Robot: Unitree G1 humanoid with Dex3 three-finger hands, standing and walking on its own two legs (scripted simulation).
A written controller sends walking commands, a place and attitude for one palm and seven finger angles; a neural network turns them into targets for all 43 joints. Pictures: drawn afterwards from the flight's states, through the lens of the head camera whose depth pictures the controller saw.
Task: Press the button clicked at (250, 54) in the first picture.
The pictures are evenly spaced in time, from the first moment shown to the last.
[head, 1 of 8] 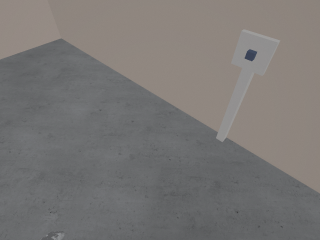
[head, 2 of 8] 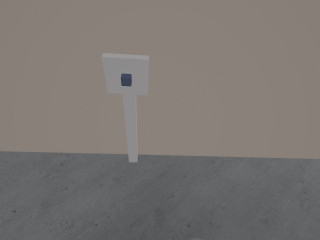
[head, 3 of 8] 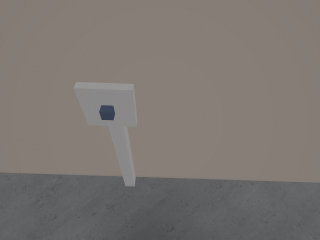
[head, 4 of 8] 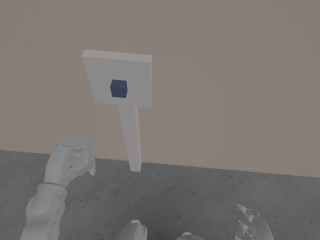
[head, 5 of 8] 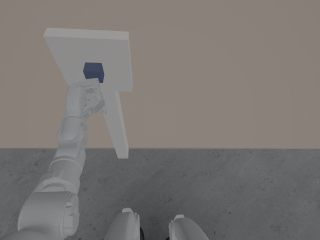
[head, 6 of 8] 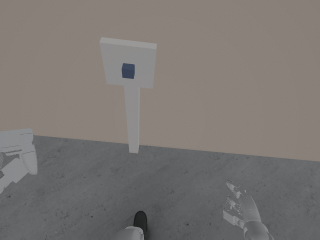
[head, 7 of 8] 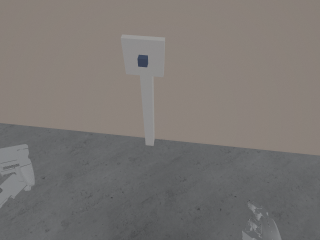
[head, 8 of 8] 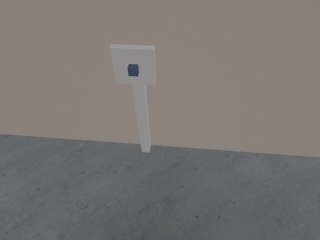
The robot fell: no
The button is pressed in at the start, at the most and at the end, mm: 0 9 0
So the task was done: yes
